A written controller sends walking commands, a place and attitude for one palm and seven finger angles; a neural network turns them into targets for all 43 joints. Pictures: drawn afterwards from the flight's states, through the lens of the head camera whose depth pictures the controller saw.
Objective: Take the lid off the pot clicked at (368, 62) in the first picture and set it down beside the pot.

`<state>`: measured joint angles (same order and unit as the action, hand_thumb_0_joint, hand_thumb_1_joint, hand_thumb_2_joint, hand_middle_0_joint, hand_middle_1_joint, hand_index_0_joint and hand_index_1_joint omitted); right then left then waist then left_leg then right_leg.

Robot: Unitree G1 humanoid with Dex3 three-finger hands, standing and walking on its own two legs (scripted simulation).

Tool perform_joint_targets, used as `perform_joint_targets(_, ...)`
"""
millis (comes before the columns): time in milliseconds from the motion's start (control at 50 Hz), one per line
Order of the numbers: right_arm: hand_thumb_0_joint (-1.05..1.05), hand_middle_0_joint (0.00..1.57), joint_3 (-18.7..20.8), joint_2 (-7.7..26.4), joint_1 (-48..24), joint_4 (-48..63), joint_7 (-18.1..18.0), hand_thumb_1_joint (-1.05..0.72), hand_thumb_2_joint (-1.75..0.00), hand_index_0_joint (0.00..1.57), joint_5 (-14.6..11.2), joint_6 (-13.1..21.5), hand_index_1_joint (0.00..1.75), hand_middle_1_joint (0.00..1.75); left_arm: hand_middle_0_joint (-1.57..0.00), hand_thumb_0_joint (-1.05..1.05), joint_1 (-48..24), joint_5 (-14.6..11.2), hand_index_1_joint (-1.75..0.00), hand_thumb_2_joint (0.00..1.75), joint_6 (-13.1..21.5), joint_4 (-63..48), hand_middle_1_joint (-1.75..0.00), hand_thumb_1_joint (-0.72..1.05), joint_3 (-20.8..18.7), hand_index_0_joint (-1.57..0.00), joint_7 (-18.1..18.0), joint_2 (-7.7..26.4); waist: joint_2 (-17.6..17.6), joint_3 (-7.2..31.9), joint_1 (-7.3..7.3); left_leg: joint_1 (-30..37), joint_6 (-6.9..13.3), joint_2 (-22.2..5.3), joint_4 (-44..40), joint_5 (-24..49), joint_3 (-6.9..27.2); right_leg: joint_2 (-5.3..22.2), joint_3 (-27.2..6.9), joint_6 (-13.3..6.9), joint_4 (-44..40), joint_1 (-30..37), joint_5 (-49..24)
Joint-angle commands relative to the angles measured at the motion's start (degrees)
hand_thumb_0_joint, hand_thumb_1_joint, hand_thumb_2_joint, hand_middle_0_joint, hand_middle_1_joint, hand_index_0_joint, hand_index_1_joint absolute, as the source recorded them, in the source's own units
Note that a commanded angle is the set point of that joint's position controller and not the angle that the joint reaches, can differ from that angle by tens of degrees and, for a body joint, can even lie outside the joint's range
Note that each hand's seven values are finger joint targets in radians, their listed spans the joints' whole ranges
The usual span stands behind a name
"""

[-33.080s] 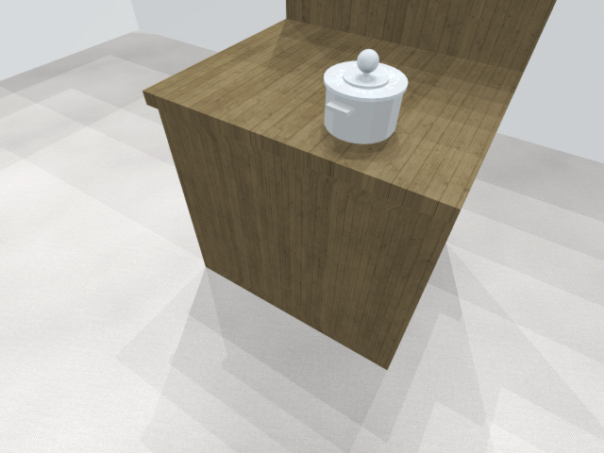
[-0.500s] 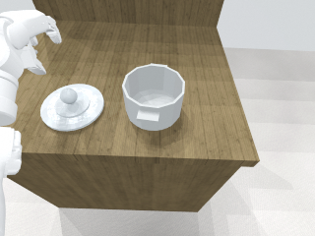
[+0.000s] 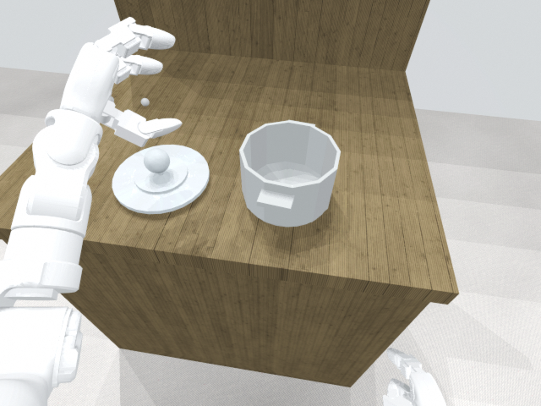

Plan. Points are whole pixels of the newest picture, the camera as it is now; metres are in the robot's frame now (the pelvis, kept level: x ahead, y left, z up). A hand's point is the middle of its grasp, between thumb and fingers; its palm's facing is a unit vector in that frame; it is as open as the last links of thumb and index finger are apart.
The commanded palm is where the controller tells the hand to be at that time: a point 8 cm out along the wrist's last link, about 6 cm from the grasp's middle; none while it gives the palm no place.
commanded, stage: draw the hand back to the body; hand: left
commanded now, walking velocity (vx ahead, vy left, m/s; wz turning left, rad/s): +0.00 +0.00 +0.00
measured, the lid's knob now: (156, 160) +0.49 +0.25 +0.07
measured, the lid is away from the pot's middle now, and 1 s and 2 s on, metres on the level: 0.24 0.24 0.24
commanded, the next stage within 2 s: step back with the hand held close in 1.62 s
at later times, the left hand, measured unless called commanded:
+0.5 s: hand (134, 118) +0.36 +0.19 +0.26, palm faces +0.41 -0.89 -0.21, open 9.4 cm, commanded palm +0.30 +0.23 +0.26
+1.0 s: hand (106, 180) +0.27 +0.19 +0.25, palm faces +0.46 -0.86 -0.22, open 7.5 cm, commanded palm +0.21 +0.22 +0.25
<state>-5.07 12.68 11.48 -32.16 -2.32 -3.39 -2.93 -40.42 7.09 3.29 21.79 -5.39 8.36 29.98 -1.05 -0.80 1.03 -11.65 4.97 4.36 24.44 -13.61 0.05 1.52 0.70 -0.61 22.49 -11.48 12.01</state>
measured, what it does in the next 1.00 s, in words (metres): shifts its weight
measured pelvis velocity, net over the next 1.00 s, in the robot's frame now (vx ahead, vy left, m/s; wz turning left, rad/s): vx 0.01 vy -0.06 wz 0.00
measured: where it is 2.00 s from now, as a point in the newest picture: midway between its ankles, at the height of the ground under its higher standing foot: outside the picture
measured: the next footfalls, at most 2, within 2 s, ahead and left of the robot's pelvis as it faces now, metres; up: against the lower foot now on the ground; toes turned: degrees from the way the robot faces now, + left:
none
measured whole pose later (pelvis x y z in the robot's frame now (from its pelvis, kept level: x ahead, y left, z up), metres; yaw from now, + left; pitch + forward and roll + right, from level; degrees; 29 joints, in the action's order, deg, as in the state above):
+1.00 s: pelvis +0.01 -0.06 +0.00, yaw +0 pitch -4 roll +0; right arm -2.6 13.2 8.2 -37.4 -3.8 -1.8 3.2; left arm 0.5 -7.7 6.0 -14.6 -22.2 -5.0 21.8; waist -3.8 -1.5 2.2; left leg -5.4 0.0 -0.3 25.0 -15.4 1.3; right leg -3.0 2.0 -3.0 23.3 -5.6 13.7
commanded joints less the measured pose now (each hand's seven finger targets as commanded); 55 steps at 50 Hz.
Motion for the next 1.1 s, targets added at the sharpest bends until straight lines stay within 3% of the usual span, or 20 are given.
perform_joint_targets(0, 0.0, 0.2, 3.8, 8.8, -2.6, 4.2, -1.6, -0.9, -0.9, 0.2, 0.7, 4.8, 0.3, 0.3, -0.41, 0.0, -26.4, -8.4, -0.67, 0.83, 4.2, -17.1, -0.67, -0.02, -12.0, -0.41, -10.7, 12.3, -7.7, 13.3, -2.65, 11.3, -4.4, -7.0, -4.7, 7.7, 5.1, -1.8, 1.1, -3.1, -1.2, 0.2, -4.8)
perform_joint_targets(40, 0.0, 0.2, 3.8, 7.9, -3.0, 4.4, -1.1, -0.9, -0.9, 0.2, 1.2, 6.4, 0.3, 0.3, -0.4, 0.0, -22.7, -9.1, -0.65, 0.83, 5.3, -22.3, -0.65, 0.03, -13.8, -0.4, -12.0, 11.7, -11.1, 16.4, -1.58, 13.1, -5.0, -7.0, -3.5, 14.9, 5.2, -2.0, 1.5, -3.4, -0.7, 2.6, -7.9)
perform_joint_targets(100, 0.0, 0.2, 4.7, 8.3, -3.0, 4.1, -0.4, -0.9, -0.9, 0.2, 1.6, 7.6, 0.3, 0.3, -0.38, 0.0, -13.5, -10.4, -0.62, 0.84, 5.7, -26.9, -0.62, 0.1, -15.6, -0.38, -12.5, 10.6, -6.7, 17.6, -1.15, 13.6, -5.3, -7.5, -1.5, 26.1, 4.3, -1.9, 2.1, -2.9, 0.3, 5.1, -13.5)
perform_joint_targets(120, 0.0, 0.2, 4.8, 8.2, -3.3, 3.8, -0.2, -0.9, -0.9, 0.2, 1.5, 7.5, 0.3, 0.3, -0.38, 0.0, -9.6, -10.7, -0.61, 0.84, 5.2, -24.5, -0.61, 0.13, -14.1, -0.38, -12.4, 7.6, -4.7, 16.2, -1.17, 12.7, -4.7, -7.4, -1.1, 26.7, 3.2, -2.3, 2.0, -2.8, 0.3, 4.5, -14.5)
perform_joint_targets(160, 0.0, 0.2, 5.0, 8.4, -3.5, 3.7, 0.0, -0.9, -0.9, 0.2, 1.1, 7.5, 0.3, 0.3, -0.37, 0.0, -6.4, -11.4, -0.59, 0.84, 4.5, -26.9, -0.59, 0.18, -14.7, -0.37, -12.4, 7.4, -2.6, 15.9, -0.92, 11.4, -3.9, -7.0, -0.5, 26.0, 2.2, -2.0, 2.0, -2.4, 0.6, 5.7, -16.5)
perform_joint_targets(220, 0.0, 0.2, 5.5, 8.6, -4.4, 3.8, 0.0, -0.9, -0.9, 0.2, 1.2, 7.6, 0.3, 0.3, -0.35, 0.0, -3.3, -11.7, -0.56, 0.85, 5.1, -33.0, -0.56, 0.25, -19.1, -0.35, -12.9, 11.3, -3.7, 18.5, -0.31, 11.7, -3.1, -6.3, 0.2, 27.4, 1.1, -1.7, 1.5, -2.2, 0.9, 8.2, -20.2)
perform_joint_targets(240, 0.0, 0.2, 5.5, 8.2, -4.8, 3.8, 0.0, -0.9, -0.9, 0.2, 1.0, 7.6, 0.3, 0.3, -0.34, 0.0, -1.1, -12.1, -0.55, 0.85, 4.8, -32.8, -0.55, 0.28, -18.2, -0.34, -12.8, 9.6, -3.5, 18.1, -0.4, 11.6, -2.9, -6.2, 0.8, 27.3, 0.7, -1.5, 1.5, -2.0, 1.1, 8.2, -21.1)
perform_joint_targets(280, 0.0, 0.2, 5.5, 8.5, -4.7, 3.2, -0.1, -0.9, -0.9, 0.2, 0.8, 7.3, 0.3, 0.3, -0.33, 0.0, 1.9, -12.5, -0.53, 0.86, 4.0, -30.9, -0.53, 0.33, -18.6, -0.33, -13.0, 9.3, 0.6, 16.1, -0.39, 9.5, -2.4, -5.6, 0.8, 24.3, -0.1, -1.5, 1.3, -1.7, 1.0, 8.4, -22.4)
perform_joint_targets(320, 0.0, 0.2, 5.8, 8.7, -5.4, 3.2, -0.4, -0.9, -0.9, 0.2, 0.6, 7.0, 0.3, 0.3, -0.32, 0.0, 3.7, -12.8, -0.51, 0.86, 3.9, -30.6, -0.51, 0.38, -19.3, -0.32, -13.1, 9.8, 1.7, 14.5, -0.51, 7.8, -1.9, -5.0, 0.7, 20.2, -0.8, -1.3, 1.1, -1.5, 0.8, 8.1, -22.6)
perform_joint_targets(380, 0.0, 0.2, 5.4, 8.1, -6.9, 3.7, -0.6, -0.9, -0.9, 0.2, 0.4, 7.4, 0.3, 0.3, -0.3, 0.0, 3.4, -13.1, -0.48, 0.87, 4.6, -37.1, -0.48, 0.45, -19.4, -0.3, -13.1, 10.0, -1.9, 16.1, -0.22, 9.1, -1.8, -4.4, 1.1, 19.5, -1.0, -0.9, 0.6, -1.3, 1.0, 9.0, -23.4)
perform_joint_targets(400, 0.0, 0.2, 5.6, 8.0, -7.2, 3.6, -0.7, -0.9, -0.9, 0.2, 0.4, 7.7, 0.3, 0.3, -0.3, 0.0, 4.2, -13.2, -0.47, 0.87, 4.7, -37.5, -0.47, 0.48, -18.8, -0.3, -13.3, 9.3, -3.1, 15.2, -1.01, 9.4, -1.8, -4.5, 1.4, 18.9, -1.2, -0.5, 0.4, -1.2, 1.1, 8.3, -23.3)
perform_joint_targets(480, 0.0, 0.2, 5.5, 8.1, -7.4, 3.2, -1.1, -0.9, -0.9, 0.2, 0.5, 7.4, 0.3, 0.3, -0.28, 0.0, 9.8, -13.7, -0.43, 0.88, 3.9, -34.5, -0.43, 0.58, -22.0, -0.28, -13.7, 10.9, 0.9, 13.5, 0.08, 7.2, -1.6, -4.1, 1.2, 16.0, -1.5, -0.6, 0.1, -0.7, 0.8, 8.5, -23.0)
perform_joint_targets(520, 0.0, 0.2, 5.4, 7.9, -8.2, 3.6, -1.1, -0.9, -0.9, 0.2, 0.4, 7.5, 0.3, 0.3, -0.26, 0.0, 9.4, -13.7, -0.41, 0.88, 4.4, -36.7, -0.41, 0.63, -20.5, -0.26, -13.5, 9.4, -2.4, 12.7, -0.31, 7.9, -1.6, -3.9, 1.2, 14.6, -1.7, -0.5, -0.2, -0.9, 0.0, 7.1, -21.3)
perform_joint_targets(740, 0.0, 0.2, 5.1, 6.6, -10.7, 4.3, -1.5, -0.9, -0.9, 0.2, 0.9, 8.3, 0.3, 0.3, -0.2, 0.0, 19.4, -14.7, -0.3, 0.9, 4.9, -43.1, -0.3, 0.9, -22.8, -0.2, -13.9, 8.3, -1.1, 11.4, 0.76, 9.0, -1.6, -4.0, 0.5, 13.1, -1.5, -0.2, -0.4, -0.5, -1.2, 7.5, -19.3)
perform_joint_targets(820, 0.0, 0.2, 5.1, 6.5, -11.1, 4.0, -1.6, -0.9, -0.9, 0.2, 1.1, 8.2, 0.3, 0.3, -0.2, 0.0, 23.8, -14.9, -0.3, 0.9, 4.9, -43.3, -0.3, 0.9, -22.4, -0.2, -13.8, 6.5, 0.2, 9.1, 0.73, 8.5, -1.6, -4.0, 0.0, 11.9, -1.6, -0.4, -0.4, -0.5, -2.4, 6.5, -17.3)
perform_joint_targets(900, 0.0, 0.2, 4.9, 6.0, -11.9, 4.6, -1.8, -0.9, -0.9, 0.2, 1.1, 9.2, 0.3, 0.3, -0.2, 0.0, 24.4, -14.8, -0.3, 0.9, 6.2, -50.0, -0.3, 0.9, -22.1, -0.2, -14.0, 6.3, -2.9, 9.5, 0.58, 10.1, -1.8, -3.9, -1.1, 10.1, -1.1, -0.4, -0.4, -0.7, -3.1, 6.4, -12.8)
perform_joint_targets(960, 0.0, 0.2, 5.0, 5.9, -12.0, 4.2, -1.9, -0.9, -0.9, 0.2, 1.5, 9.3, 0.3, 0.3, -0.2, 0.0, 30.1, -15.0, -0.3, 0.9, 6.1, -49.1, -0.3, 0.9, -23.2, -0.2, -14.1, 5.7, -0.5, 8.2, 1.5, 9.4, -1.8, -4.2, -1.5, 9.6, -1.0, -0.7, -0.2, -0.8, -3.8, 6.1, -11.2)
perform_joint_targets(1020, 0.0, 0.2, 5.1, 5.9, -12.3, 4.3, -1.8, -0.9, -0.9, 0.2, 1.8, 9.9, 0.3, 0.3, -0.2, 0.0, 33.0, -14.8, -0.3, 0.9, 7.2, -52.7, -0.3, 0.9, -23.4, -0.2, -14.2, 5.6, -2.8, 8.0, 1.66, 9.5, -1.9, -4.3, -2.1, 9.5, -0.8, -0.7, 0.0, -1.1, -4.0, 6.3, -10.4)
perform_joint_targets(1060, 0.0, 0.2, 5.1, 5.8, -12.1, 4.1, -1.7, -0.9, -0.9, 0.2, 1.9, 10.1, 0.3, 0.3, -0.2, 0.0, 37.2, -14.9, -0.3, 0.9, 7.1, -52.6, -0.3, 0.9, -23.5, -0.2, -14.1, 4.7, -0.5, 6.9, 1.9, 9.1, -1.9, -4.6, -2.2, 10.4, -0.7, -0.8, 0.2, -1.0, -4.0, 6.4, -11.1)
perform_joint_targets(1080, 0.0, 0.2, 5.1, 5.8, -12.2, 4.2, -1.5, -0.9, -0.9, 0.2, 1.8, 10.2, 0.3, 0.3, -0.2, 0.0, 36.5, -14.7, -0.3, 0.9, 7.2, -55.3, -0.3, 0.9, -22.6, -0.2, -13.9, 4.1, -2.5, 7.5, 1.76, 9.7, -2.0, -4.6, -2.2, 11.1, -0.8, -0.8, 0.1, -1.2, -4.0, 6.6, -11.5)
